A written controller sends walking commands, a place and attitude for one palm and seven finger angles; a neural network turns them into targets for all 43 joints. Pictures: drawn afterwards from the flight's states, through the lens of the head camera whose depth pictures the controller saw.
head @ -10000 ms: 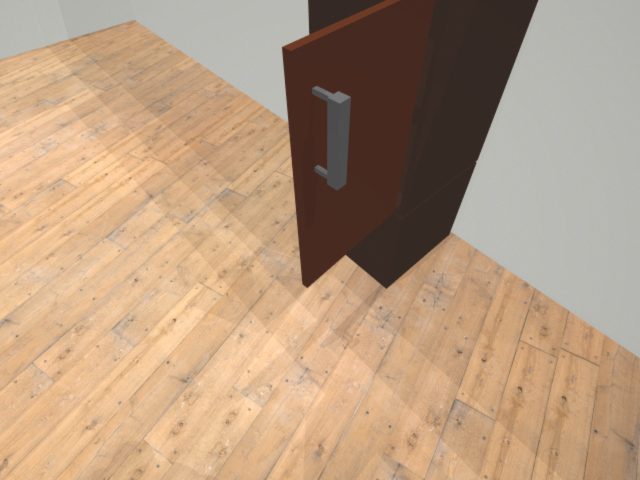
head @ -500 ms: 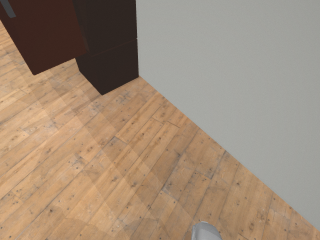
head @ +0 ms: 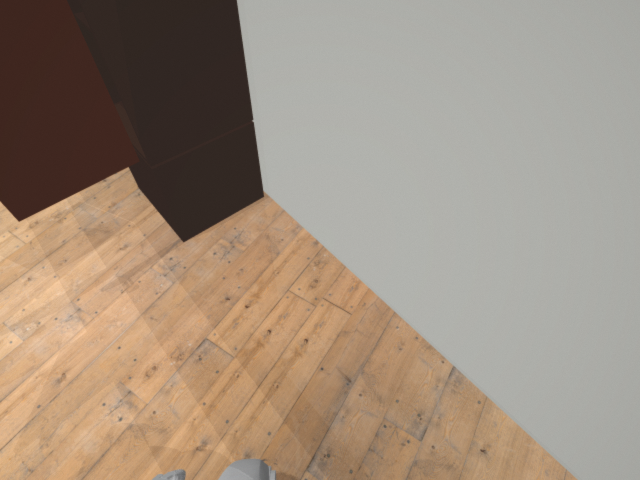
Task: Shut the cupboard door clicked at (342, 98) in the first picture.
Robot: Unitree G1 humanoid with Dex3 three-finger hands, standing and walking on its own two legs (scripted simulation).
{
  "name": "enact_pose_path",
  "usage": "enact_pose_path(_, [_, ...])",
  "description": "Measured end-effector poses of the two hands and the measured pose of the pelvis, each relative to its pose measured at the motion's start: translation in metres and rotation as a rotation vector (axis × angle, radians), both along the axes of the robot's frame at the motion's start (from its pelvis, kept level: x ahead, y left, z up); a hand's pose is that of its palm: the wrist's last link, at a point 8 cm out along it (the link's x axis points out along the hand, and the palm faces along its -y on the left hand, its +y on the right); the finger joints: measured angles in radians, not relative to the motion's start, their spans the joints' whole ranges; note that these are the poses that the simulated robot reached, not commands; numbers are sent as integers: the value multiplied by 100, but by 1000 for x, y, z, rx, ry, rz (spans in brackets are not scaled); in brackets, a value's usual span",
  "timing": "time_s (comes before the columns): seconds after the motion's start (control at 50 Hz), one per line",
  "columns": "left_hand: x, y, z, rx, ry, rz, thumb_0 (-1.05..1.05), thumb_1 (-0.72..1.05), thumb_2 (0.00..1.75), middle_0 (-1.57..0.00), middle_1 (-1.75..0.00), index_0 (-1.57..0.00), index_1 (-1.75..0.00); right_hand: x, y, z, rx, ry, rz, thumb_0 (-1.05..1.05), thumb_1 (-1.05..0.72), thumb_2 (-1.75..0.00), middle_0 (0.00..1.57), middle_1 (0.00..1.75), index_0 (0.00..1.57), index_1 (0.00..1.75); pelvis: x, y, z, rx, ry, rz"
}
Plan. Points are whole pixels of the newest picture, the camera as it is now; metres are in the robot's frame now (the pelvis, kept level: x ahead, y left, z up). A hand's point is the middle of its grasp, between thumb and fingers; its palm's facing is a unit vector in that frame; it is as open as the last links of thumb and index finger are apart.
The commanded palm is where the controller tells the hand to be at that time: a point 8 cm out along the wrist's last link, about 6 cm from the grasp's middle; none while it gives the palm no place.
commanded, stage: walk to a spot facing it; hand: left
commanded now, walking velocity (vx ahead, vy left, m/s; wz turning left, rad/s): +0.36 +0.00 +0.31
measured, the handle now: out of the picture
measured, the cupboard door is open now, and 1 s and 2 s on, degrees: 94 94 94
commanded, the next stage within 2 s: turn to face it in 0.62 s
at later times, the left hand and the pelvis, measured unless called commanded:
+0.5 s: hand (153, 455) +0.19 +0.25 -0.19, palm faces +0.17 -0.98 -0.10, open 7.4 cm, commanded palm none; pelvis +0.23 +0.09 +0.00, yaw +6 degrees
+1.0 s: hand (194, 259) +0.53 +0.26 -0.17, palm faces +0.05 -0.99 -0.14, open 7.4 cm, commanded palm none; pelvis +0.42 +0.09 -0.01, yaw +6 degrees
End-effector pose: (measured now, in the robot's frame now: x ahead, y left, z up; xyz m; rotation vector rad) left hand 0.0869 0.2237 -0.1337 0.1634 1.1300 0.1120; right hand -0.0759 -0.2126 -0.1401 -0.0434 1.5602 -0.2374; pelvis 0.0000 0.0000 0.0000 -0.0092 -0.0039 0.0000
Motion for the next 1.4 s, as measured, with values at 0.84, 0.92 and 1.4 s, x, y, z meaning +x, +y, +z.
enact_pose_path(0.84, [380,112,-12,-18,50,-13,0,92,90,-19,-30,-19,-30,352,112,10,-29,35,61,0,-92,-90,20,30,20,30,370,104,-3,-15,10,35])
enact_pose_path(0.92, [428,92,-17,-28,-20,-18,0,91,90,-20,-30,-19,-30,359,116,3,19,144,30,1,-91,-90,20,30,20,30,406,94,-13,-1,11,69])
enact_pose_path(1.4, [361,202,-31,-3,105,398,0,91,90,-20,-30,-20,-30,720,154,29,-135,-430,539,1,-91,-90,20,30,20,30,464,159,-13,-29,19,337])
